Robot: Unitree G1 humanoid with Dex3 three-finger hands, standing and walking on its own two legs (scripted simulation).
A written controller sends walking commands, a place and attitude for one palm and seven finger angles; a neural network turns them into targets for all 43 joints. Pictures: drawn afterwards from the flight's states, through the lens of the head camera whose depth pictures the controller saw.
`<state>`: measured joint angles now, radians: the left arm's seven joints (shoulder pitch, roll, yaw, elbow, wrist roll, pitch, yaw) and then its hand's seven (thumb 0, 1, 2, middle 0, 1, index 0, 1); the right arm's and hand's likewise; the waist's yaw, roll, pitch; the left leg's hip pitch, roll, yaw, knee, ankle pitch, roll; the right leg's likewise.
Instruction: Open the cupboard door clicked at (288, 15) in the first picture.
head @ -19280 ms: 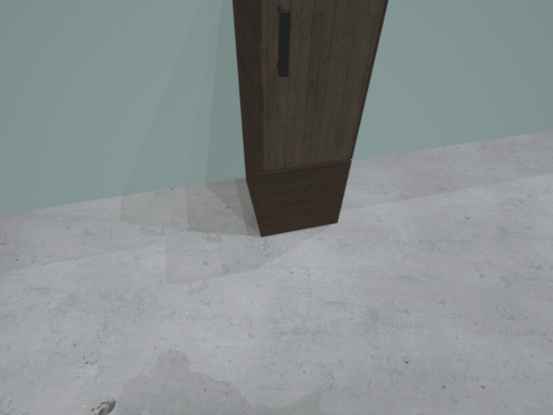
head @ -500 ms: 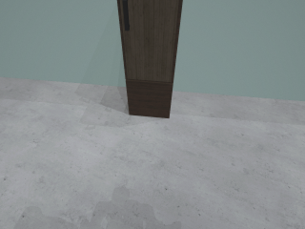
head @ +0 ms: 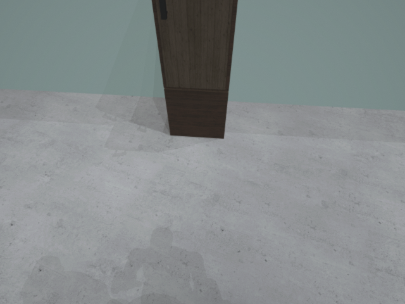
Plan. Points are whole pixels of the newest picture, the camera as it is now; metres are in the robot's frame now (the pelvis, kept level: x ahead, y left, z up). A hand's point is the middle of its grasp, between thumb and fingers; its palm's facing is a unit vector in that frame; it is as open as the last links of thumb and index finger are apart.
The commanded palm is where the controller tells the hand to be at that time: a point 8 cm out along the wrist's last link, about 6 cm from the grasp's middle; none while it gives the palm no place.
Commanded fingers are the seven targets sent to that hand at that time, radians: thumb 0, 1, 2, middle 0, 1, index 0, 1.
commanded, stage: come to a stop and stand still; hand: left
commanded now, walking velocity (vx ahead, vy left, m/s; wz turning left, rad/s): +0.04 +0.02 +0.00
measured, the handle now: out of the picture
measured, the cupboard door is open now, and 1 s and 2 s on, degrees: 0 0 0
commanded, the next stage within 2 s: look again from close up in 1.10 s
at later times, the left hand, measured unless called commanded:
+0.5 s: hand out of the picture +0.07 +0.24 -0.15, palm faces +0.06 -0.94 -0.33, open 16.5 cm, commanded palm none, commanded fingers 0.00 -0.50 0.30 -0.15 -0.30 -0.15 -0.30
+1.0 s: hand out of the picture +0.06 +0.22 -0.15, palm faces +0.02 -0.94 -0.33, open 16.3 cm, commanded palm none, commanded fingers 0.00 -0.50 0.30 -0.15 -0.30 -0.15 -0.30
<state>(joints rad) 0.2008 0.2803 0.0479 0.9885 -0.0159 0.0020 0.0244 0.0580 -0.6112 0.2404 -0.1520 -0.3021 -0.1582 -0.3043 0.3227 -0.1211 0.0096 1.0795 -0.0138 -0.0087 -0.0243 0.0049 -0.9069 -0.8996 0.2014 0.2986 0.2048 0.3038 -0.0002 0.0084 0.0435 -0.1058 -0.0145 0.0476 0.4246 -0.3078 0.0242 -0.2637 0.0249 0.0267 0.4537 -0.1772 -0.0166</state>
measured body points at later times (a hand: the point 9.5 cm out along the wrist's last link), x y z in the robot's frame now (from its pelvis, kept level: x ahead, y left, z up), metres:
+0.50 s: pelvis -0.01 +0.00 +0.00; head -0.02 -0.01 +0.45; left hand +0.07 +0.29 -0.13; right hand +0.06 -0.26 -0.15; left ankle -0.05 +0.10 -0.74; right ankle +0.04 -0.11 -0.74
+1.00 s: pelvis -0.01 -0.02 +0.00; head +0.00 -0.02 +0.45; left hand +0.06 +0.27 -0.13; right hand +0.04 -0.29 -0.15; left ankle -0.05 +0.10 -0.74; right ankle +0.04 -0.11 -0.74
